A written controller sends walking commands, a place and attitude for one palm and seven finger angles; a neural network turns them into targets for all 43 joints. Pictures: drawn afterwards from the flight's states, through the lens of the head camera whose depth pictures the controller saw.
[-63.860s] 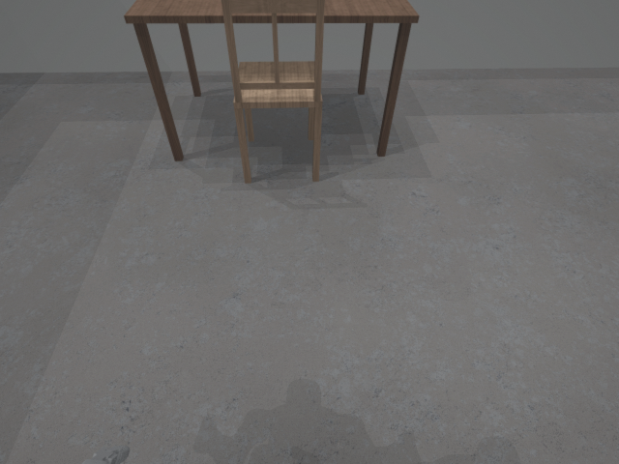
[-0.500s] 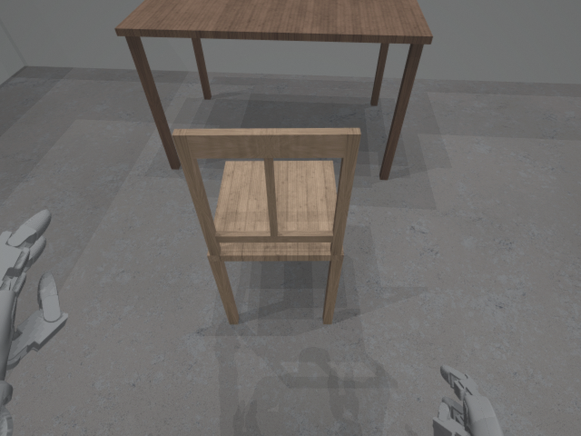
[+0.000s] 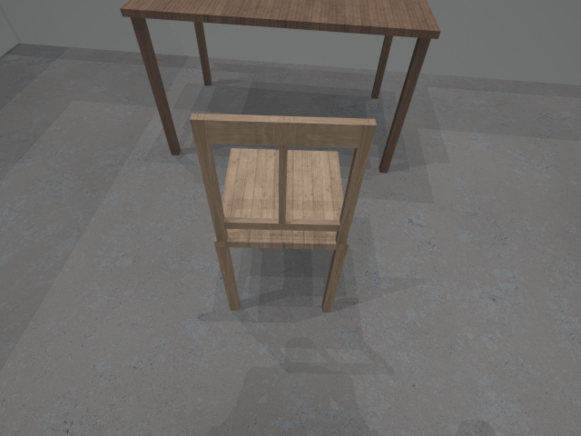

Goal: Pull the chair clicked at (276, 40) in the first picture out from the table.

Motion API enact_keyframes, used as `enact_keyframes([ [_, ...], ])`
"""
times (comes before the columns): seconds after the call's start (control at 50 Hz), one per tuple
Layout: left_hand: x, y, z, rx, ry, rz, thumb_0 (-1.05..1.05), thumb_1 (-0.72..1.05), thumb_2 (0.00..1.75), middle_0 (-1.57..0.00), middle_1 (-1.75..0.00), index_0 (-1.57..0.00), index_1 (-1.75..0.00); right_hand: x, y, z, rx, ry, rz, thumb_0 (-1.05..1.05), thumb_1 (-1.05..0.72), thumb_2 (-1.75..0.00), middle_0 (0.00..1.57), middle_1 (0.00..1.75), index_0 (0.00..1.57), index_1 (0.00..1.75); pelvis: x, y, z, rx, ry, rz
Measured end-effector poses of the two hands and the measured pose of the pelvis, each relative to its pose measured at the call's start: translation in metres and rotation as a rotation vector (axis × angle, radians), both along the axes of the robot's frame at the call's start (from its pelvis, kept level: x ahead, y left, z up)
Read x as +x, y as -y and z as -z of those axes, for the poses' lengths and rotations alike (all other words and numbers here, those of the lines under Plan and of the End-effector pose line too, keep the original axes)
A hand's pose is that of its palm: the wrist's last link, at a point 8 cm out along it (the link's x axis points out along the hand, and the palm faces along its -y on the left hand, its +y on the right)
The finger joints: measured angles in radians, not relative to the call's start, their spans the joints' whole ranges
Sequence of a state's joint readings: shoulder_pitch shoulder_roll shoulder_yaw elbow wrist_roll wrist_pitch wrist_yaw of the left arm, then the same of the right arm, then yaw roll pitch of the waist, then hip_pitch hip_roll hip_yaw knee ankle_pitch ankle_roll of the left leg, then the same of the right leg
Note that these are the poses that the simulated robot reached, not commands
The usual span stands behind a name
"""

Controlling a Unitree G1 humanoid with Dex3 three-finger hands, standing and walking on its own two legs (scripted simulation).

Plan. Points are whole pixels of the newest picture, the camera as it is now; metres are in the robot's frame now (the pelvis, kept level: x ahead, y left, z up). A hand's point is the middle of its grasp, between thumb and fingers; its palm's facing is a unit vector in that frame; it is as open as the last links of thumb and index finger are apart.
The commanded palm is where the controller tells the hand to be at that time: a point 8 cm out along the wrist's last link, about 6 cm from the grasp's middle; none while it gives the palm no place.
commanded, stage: let the arm hang, fingers relaxed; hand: left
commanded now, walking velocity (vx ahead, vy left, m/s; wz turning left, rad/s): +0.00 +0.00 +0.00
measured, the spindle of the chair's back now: (282, 186) +0.66 +0.05 -0.12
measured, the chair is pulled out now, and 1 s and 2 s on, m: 0.63 0.63 0.63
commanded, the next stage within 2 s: look to check the result in 0.56 s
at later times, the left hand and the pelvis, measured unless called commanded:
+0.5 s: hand out of the picture +0.00 +0.17 -0.18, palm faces -0.02 -0.99 -0.17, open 7.3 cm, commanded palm none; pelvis +0.01 +0.01 +0.00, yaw -2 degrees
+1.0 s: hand out of the picture +0.01 +0.15 -0.18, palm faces -0.03 -0.99 -0.16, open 7.3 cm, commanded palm none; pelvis +0.03 +0.00 +0.00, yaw -3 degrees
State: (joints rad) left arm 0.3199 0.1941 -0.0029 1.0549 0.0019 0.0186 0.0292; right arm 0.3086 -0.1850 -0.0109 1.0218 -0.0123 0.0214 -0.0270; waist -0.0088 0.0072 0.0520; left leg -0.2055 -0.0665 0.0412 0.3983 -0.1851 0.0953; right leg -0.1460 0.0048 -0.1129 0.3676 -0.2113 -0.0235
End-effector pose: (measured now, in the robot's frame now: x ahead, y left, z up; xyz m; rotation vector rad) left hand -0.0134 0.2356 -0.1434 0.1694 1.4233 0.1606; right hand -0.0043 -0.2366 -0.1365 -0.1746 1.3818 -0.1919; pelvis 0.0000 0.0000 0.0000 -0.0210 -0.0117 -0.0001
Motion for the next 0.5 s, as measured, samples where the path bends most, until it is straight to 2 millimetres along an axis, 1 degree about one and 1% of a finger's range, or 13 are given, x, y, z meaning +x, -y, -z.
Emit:
enact_keyframes([
  [0.06, -0.007, -0.004, -0.004, 0.013, -0.019, 0.003, 0.00, 0.94, 0.90, -0.20, -0.30, -0.20, -0.30, -0.002, -0.010, 0.005, 0.026, 0.002, 0.006, 0.01, -0.91, -0.90, 0.20, 0.30, 0.19, 0.30, -0.001, -0.004, -0.001, 0.003, 0.003, 0.006],
  [0.14, -0.006, -0.004, -0.005, 0.014, -0.019, 0.009, 0.00, 0.92, 0.90, -0.20, -0.30, -0.20, -0.30, -0.002, -0.023, 0.009, 0.056, 0.006, 0.011, 0.01, -0.91, -0.90, 0.20, 0.30, 0.19, 0.30, -0.002, -0.007, -0.001, 0.006, 0.006, 0.013],
  [0.32, 0.012, 0.015, 0.000, -0.035, 0.019, 0.025, 0.00, 0.91, 0.90, -0.20, -0.30, -0.20, -0.30, -0.011, -0.032, 0.011, 0.068, -0.011, 0.039, 0.01, -0.92, -0.90, 0.20, 0.30, 0.20, 0.30, 0.002, -0.010, -0.002, 0.012, 0.008, 0.024],
  [0.5, 0.015, 0.021, 0.002, -0.044, -0.004, 0.028, 0.01, 0.93, 0.90, -0.20, -0.30, -0.20, -0.30, -0.022, -0.037, 0.010, 0.072, -0.052, 0.070, 0.00, -0.91, -0.90, 0.20, 0.30, 0.20, 0.30, 0.008, -0.008, -0.002, 0.013, 0.003, 0.031],
])
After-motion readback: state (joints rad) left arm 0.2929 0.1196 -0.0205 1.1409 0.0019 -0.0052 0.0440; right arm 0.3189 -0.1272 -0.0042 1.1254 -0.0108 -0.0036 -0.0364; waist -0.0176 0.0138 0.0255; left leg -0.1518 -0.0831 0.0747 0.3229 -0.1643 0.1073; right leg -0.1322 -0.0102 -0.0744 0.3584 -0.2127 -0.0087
